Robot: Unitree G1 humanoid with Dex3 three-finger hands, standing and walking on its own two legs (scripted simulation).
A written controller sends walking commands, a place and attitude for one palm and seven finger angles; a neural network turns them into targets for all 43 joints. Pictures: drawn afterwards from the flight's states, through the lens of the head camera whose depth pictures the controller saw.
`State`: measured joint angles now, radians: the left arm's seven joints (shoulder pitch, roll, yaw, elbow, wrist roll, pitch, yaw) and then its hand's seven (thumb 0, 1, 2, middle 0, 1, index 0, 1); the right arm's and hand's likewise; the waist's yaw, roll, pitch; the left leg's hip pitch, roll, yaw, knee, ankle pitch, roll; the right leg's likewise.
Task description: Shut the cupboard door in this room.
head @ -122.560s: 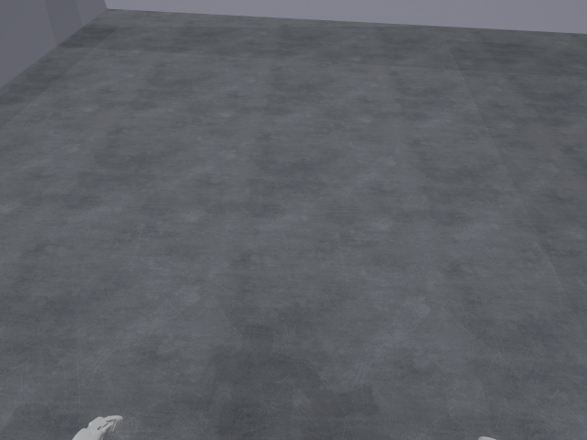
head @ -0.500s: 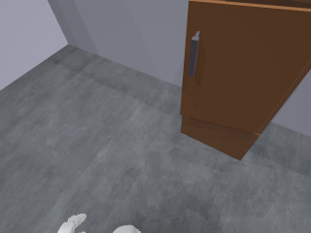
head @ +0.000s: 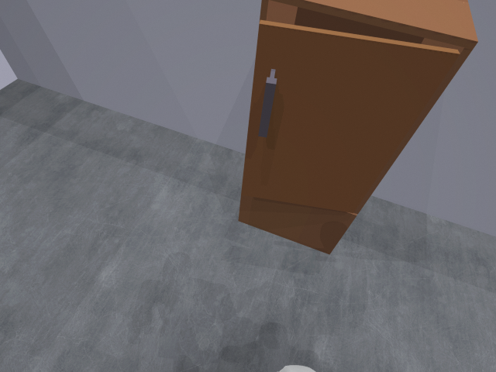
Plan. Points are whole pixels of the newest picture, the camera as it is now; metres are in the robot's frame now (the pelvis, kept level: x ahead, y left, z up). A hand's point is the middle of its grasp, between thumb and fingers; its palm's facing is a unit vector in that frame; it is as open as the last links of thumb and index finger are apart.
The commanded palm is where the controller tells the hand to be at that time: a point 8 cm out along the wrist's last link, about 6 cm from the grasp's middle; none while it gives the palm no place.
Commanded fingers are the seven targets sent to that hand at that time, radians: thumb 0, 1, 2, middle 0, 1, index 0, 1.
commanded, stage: take the last steps up to it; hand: left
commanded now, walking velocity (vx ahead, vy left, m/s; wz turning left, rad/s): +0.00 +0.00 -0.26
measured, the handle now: (267, 104) +0.68 +0.00 +0.02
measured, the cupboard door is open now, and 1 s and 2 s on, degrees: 12 12 12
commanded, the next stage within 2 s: come to a stop and stand still in 0.78 s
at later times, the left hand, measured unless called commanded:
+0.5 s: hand out of the picture +0.07 +0.13 -0.17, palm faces -0.07 -0.98 -0.16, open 7.4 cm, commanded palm none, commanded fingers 0.00 0.90 0.90 -0.20 -0.30 -0.20 -0.30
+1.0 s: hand (216, 276) +0.32 +0.08 -0.17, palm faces -0.17 -0.96 -0.23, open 7.4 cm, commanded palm none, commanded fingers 0.00 0.90 0.90 -0.20 -0.30 -0.20 -0.30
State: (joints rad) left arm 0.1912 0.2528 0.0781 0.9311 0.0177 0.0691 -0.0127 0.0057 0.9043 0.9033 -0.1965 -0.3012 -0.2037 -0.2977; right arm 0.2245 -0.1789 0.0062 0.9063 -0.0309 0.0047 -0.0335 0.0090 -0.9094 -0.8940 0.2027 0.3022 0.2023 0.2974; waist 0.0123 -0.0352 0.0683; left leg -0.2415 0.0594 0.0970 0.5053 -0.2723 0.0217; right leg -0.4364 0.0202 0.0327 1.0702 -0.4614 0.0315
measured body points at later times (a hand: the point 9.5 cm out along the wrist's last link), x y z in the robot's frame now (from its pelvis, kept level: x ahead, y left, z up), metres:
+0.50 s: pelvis +0.06 -0.04 +0.00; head +0.09 -0.04 +0.45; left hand +0.08 +0.18 -0.16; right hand +0.07 -0.30 -0.15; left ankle +0.11 +0.07 -0.70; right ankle -0.03 -0.13 -0.74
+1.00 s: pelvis +0.21 -0.09 -0.01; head +0.23 -0.11 +0.44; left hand +0.33 +0.13 -0.15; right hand +0.14 -0.30 -0.17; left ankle +0.17 +0.06 -0.74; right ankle +0.26 -0.23 -0.74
